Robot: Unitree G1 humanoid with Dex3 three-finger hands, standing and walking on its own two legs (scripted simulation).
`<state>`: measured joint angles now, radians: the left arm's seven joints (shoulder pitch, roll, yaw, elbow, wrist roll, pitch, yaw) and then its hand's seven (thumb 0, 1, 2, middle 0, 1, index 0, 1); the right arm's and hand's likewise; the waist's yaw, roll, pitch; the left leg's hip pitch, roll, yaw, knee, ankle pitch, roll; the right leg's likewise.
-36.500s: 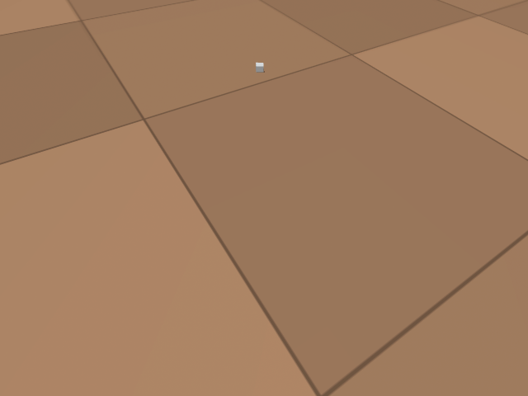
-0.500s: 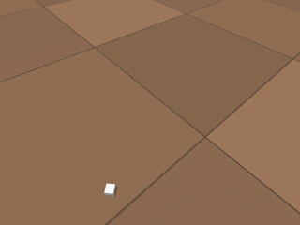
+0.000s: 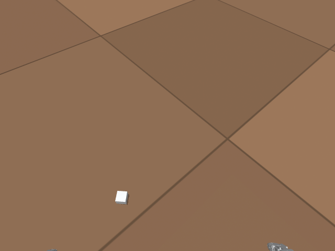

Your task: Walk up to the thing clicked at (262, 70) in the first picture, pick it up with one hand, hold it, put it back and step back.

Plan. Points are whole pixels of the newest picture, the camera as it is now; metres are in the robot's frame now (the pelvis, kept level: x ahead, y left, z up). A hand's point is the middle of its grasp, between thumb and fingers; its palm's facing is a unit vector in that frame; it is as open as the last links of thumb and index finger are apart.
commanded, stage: step back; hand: left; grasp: from above
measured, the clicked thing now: (121, 197) +0.46 +0.24 -0.75
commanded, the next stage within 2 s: none
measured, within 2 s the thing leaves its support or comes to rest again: neither
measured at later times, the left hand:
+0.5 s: hand out of the picture +0.05 +0.30 -0.18, palm faces +0.00 -0.93 -0.37, open 7.4 cm
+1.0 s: hand out of the picture -0.06 +0.28 -0.14, palm faces -0.05 -0.91 -0.41, open 7.4 cm
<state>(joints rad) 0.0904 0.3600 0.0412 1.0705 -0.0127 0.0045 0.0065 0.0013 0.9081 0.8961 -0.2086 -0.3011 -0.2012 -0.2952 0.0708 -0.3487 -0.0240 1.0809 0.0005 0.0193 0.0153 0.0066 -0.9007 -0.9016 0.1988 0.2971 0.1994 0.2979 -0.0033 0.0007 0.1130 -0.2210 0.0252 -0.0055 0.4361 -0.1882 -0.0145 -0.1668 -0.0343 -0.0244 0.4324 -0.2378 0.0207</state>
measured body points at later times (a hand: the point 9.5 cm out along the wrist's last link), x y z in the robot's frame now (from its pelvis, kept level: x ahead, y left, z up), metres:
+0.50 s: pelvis -0.10 +0.03 -0.03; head -0.02 +0.06 +0.42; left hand +0.05 +0.34 -0.15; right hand -0.03 -0.29 -0.14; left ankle -0.13 +0.13 -0.74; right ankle -0.01 -0.13 -0.73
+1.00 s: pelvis -0.19 +0.03 -0.01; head -0.13 +0.01 +0.44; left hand -0.06 +0.33 -0.11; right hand -0.08 -0.28 -0.14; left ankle -0.21 +0.17 -0.66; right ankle -0.16 -0.07 -0.74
